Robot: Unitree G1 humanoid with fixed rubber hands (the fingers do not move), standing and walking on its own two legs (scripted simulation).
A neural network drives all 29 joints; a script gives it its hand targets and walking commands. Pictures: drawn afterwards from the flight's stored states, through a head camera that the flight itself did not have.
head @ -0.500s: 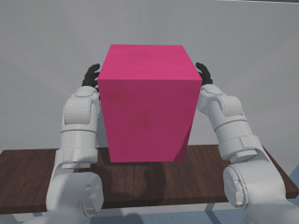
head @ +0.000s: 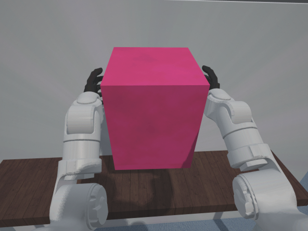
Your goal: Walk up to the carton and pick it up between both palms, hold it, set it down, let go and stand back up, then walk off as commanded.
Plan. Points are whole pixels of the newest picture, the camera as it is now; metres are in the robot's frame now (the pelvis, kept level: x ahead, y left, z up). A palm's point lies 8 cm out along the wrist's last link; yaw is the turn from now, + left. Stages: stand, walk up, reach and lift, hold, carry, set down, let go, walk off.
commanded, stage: hold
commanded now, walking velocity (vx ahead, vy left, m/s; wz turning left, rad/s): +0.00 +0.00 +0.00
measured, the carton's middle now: (152, 107) +0.39 +0.00 +0.22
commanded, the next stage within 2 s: none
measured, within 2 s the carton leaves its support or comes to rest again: neither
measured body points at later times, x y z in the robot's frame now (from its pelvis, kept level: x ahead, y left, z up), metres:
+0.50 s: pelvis -0.01 +0.00 +0.00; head -0.09 +0.02 +0.44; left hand +0.37 +0.15 +0.26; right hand +0.37 -0.15 +0.26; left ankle +0.03 +0.12 -0.75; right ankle +0.00 -0.11 -0.75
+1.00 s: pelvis -0.01 +0.00 +0.00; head -0.09 +0.02 +0.44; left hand +0.38 +0.15 +0.26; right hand +0.38 -0.14 +0.27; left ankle +0.03 +0.12 -0.75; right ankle +0.00 -0.11 -0.75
